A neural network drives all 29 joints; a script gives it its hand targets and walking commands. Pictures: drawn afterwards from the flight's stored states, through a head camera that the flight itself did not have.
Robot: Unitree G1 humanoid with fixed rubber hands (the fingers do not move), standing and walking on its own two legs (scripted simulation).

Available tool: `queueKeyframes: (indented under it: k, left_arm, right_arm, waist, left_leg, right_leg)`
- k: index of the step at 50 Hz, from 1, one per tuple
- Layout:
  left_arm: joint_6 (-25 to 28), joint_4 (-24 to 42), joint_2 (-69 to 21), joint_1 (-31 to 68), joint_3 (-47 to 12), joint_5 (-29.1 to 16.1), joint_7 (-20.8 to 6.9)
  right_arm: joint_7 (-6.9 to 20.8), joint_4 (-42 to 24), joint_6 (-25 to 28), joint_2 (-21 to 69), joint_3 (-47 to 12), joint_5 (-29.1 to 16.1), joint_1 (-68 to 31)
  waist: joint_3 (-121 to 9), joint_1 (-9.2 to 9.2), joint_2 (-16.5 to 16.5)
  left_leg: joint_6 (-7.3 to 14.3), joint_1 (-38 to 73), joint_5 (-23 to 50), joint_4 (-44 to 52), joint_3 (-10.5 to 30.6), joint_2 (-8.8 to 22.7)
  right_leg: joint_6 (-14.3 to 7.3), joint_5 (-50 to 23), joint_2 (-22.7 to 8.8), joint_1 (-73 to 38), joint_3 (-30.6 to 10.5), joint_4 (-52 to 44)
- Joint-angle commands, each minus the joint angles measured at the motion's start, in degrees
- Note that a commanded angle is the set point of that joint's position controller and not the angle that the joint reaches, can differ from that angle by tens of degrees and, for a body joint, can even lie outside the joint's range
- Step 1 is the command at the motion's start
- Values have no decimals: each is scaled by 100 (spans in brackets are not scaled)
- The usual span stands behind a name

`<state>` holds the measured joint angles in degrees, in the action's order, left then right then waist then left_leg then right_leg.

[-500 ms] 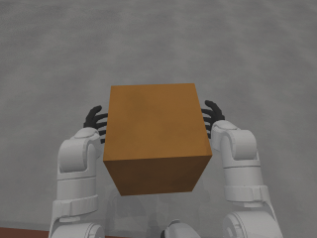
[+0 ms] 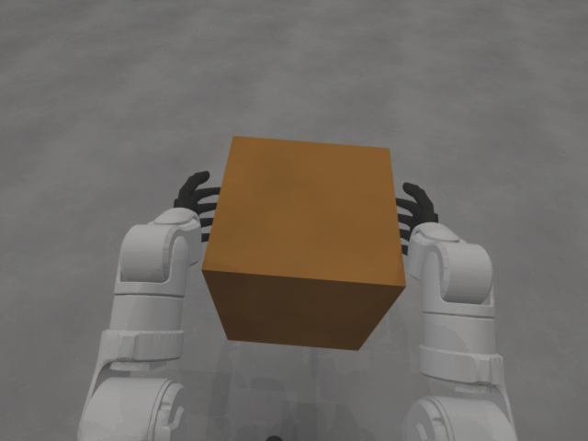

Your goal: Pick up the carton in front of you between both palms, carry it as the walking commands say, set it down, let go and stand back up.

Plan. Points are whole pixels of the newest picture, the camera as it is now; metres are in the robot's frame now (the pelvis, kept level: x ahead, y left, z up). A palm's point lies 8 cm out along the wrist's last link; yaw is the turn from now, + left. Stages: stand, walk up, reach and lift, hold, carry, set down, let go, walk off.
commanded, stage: carry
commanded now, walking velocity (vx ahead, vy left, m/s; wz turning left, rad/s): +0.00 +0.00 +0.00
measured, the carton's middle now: (301, 252) +0.37 +0.02 +0.04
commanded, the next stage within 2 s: none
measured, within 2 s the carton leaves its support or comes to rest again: neither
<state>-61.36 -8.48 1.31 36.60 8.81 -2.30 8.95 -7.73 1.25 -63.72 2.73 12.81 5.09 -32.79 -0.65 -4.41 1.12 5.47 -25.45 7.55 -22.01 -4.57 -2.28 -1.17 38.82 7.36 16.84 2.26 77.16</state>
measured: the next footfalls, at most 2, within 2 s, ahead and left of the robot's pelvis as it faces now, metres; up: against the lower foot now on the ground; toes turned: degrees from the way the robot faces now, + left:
right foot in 0.34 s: +0.24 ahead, -0.12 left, +0.00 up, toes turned -1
left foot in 0.76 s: +0.54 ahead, +0.08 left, +0.00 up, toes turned +7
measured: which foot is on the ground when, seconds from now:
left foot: down 0.00-0.34, up 0.36-0.74, down 0.76-1.00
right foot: up 0.00-0.32, down 0.34-0.78, up 0.80-1.00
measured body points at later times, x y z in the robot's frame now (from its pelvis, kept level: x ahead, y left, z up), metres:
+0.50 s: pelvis +0.23 -0.04 -0.01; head +0.26 -0.05 +0.44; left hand +0.57 +0.12 +0.08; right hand +0.60 -0.18 +0.09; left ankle +0.20 +0.08 -0.66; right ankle +0.20 -0.12 -0.74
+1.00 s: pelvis +0.49 +0.02 +0.01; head +0.52 +0.03 +0.46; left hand +0.82 +0.15 +0.07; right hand +0.80 -0.15 +0.08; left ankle +0.50 +0.07 -0.74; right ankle +0.50 -0.13 -0.67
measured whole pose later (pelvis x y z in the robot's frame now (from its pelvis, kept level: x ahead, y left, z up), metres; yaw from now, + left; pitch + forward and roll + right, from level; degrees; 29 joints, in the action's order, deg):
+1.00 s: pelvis +0.49 +0.02 +0.01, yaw -2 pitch +4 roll -2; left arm -67.9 4.9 -6.1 23.2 10.6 4.5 7.1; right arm -7.3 -7.3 -67.7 6.7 12.3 4.8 -21.0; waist -1.5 1.0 0.7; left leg 5.5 -14.4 -9.1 -18.5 -9.4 -0.1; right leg 0.6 17.5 -3.7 32.6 3.4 54.2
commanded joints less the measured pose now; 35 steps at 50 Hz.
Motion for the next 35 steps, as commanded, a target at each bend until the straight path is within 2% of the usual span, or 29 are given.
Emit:
queueKeyframes:
  k: [1,2,3,4,5,6,8,9,12,14,15,16,17,18,19,20,21,22,23,24,28,33,35]
  left_arm:
    - [-178,358,-6124,3096,-3563,-2086,-1487]
    - [-174,456,-6256,3077,-3542,-1982,-1449]
    - [-155,682,-6344,3247,-3522,-1929,-1417]
    - [-111,930,-6434,3317,-3527,-1865,-1386]
    - [-65,1140,-6464,3530,-3514,-1780,-1350]
    - [-20,1246,-6512,3530,-3533,-1726,-1312]
    - [82,1483,-6447,3390,-3555,-1550,-1247]
    - [126,1578,-6393,3284,-3602,-1467,-1225]
    - [246,1728,-6221,3022,-3784,-1326,-1219]
    - [291,1707,-6121,2897,-3878,-1317,-1258]
    - [299,1657,-6076,2858,-3907,-1308,-1284]
    - [296,1601,-6028,2793,-3931,-1318,-1317]
    - [278,1544,-5922,2623,-3908,-1336,-1350]
    - [261,1377,-5650,2488,-3850,-1272,-1360]
    - [230,1288,-5602,2348,-3803,-1333,-1376]
    - [192,1436,-5584,2581,-3860,-1460,-1402]
    - [135,1596,-5633,2879,-3941,-1599,-1427]
    - [71,1714,-5694,3113,-4001,-1751,-1448]
    - [8,1760,-5733,3301,-4047,-1878,-1468]
    - [-55,1729,-5769,3409,-4069,-1966,-1491]
    - [-243,1305,-5920,3566,-3906,-2123,-1634]
    - [-335,568,-6112,3577,-3553,-2068,-1753]
    - [-347,400,-6215,3575,-3435,-2010,-1759]
  right_arm:
    - [1175,363,17,4989,-3576,-1966,-2735]
    - [1207,226,38,5188,-3673,-2130,-2817]
    - [1235,-51,89,5574,-3831,-2358,-3192]
    - [1272,-439,136,5863,-4030,-2595,-3632]
    - [1305,-702,158,6194,-4264,-2845,-4076]
    - [1330,-925,201,6298,-4376,-2992,-4279]
    - [1372,-1127,285,6420,-4555,-3140,-4352]
    - [1396,-1159,328,6443,-4621,-3152,-4254]
    - [1460,-1111,437,6349,-4791,-3127,-3955]
    - [1475,-1024,476,6184,-4853,-3055,-3775]
    - [1473,-948,482,6091,-4873,-2998,-3685]
    - [1466,-880,483,6002,-4890,-2962,-3653]
    - [1455,-807,472,5912,-4872,-2931,-3616]
    - [1448,-667,418,5861,-4815,-2860,-3441]
    - [1446,-649,390,5703,-4747,-2812,-3503]
    - [1430,-625,359,5687,-4705,-2779,-3653]
    - [1397,-606,323,5626,-4612,-2714,-3678]
    - [1355,-568,270,5590,-4512,-2653,-3603]
    - [1308,-495,212,5553,-4397,-2555,-3523]
    - [1261,-378,156,5516,-4268,-2439,-3376]
    - [1162,49,0,5392,-3889,-2088,-3199]
    - [1149,368,-88,5457,-3636,-1940,-3429]
    - [1177,391,-127,5558,-3622,-2005,-3584]
  waist:
    - [-3659,864,869]
    - [-3886,970,628]
    - [-4019,880,266]
    - [-3969,800,-54]
    - [-3624,737,-97]
    - [-3545,713,130]
    - [-3661,743,553]
    - [-3732,759,778]
    - [-3680,830,741]
    - [-3423,831,688]
    - [-3306,759,599]
    - [-3267,592,466]
    - [-3357,370,63]
    - [-3512,224,-1493]
    - [-3398,80,-1943]
    - [-3044,30,-1564]
    - [-2838,-24,-1040]
    - [-2676,-13,-768]
    - [-2598,4,-652]
    - [-2551,93,-602]
    - [-2184,144,-740]
    - [-1772,74,-988]
    - [-1784,154,-1106]
  left_leg:
    - [1275,6011,7448,-1744,2271,2667]
    - [1161,6025,5600,-1486,2240,2406]
    - [1099,5541,4882,-1465,2219,2252]
    - [1242,4612,3823,-1159,2186,2041]
    - [1080,3864,3624,-931,1928,1712]
    - [1041,3427,3340,-831,1673,1562]
    - [1008,3043,2622,-804,1548,1553]
    - [977,3098,2493,-834,1563,1545]
    - [894,3150,1823,-1000,1634,1555]
    - [806,2891,1193,-1147,1516,1475]
    - [677,2559,791,-1354,1307,1351]
    - [426,1726,319,-1776,973,1171]
    - [139,677,-607,-2457,676,858]
    - [-211,-1051,-2609,-3613,89,191]
    - [-239,-2088,-4398,-4283,287,-21]
    - [-215,-2561,-4523,-4624,416,79]
    - [-238,-2767,-4330,-4847,445,210]
    - [-258,-2829,-4026,-4755,461,312]
    - [-320,-2745,-3708,-4538,458,365]
    - [-403,-2523,-3441,-4252,419,384]
    - [-627,-1922,-2586,-2929,101,334]
    - [-512,-1004,-1472,-1238,-343,94]
    - [-397,-307,-1153,-668,-476,8]
  right_leg:
    - [289,840,-432,3270,-689,1495]
    - [105,-140,-616,3650,-769,941]
    - [68,-627,-779,3275,-757,280]
    - [99,-1062,-846,2819,-791,-416]
    - [128,-1235,-800,2260,-613,-1274]
    - [146,-1195,-719,1830,-430,-1917]
    - [131,-1529,-652,1374,-224,-2487]
    - [83,-1741,-578,1367,-108,-2554]
    - [-61,-2076,-565,1414,-26,-2983]
    - [-155,-2165,-482,1164,103,-3631]
    - [-212,-2400,-429,698,194,-4273]
    - [-331,-2847,-583,-445,76,-4881]
    - [-605,-2928,-1236,-1683,-806,-5024]
    - [-1354,-4652,-2654,-3083,-2738,-4784]
    - [-1676,-5105,-2817,-3605,-3509,-5009]
    - [-1599,-5080,-2727,-3644,-3375,-4945]
    - [-1460,-5140,-2586,-3558,-3065,-4877]
    - [-1273,-5128,-2449,-3367,-2785,-4926]
    - [-1118,-5101,-2328,-3187,-2510,-5019]
    - [-1021,-5089,-2284,-3002,-2301,-5230]
    - [-912,-5465,-2066,-2570,-1575,-5749]
    - [-649,-6066,-1863,-2242,-765,-5841]
    - [-469,-6627,-1842,-2143,-483,-5606]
